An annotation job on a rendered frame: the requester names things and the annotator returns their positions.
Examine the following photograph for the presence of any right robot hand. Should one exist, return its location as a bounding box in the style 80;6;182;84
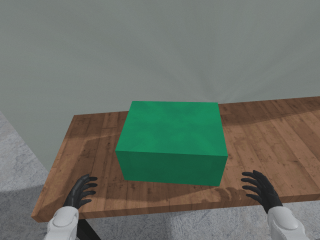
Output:
241;170;283;214

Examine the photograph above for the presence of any table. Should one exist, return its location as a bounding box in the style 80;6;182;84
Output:
30;96;320;240

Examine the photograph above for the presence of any carton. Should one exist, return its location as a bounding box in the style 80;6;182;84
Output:
115;101;228;187

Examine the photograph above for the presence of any right robot forearm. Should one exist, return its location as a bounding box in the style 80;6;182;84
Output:
267;206;310;240

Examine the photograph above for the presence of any left robot hand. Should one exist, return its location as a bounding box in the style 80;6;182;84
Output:
63;174;98;210

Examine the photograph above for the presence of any left robot forearm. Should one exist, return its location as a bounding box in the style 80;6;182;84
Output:
42;206;79;240

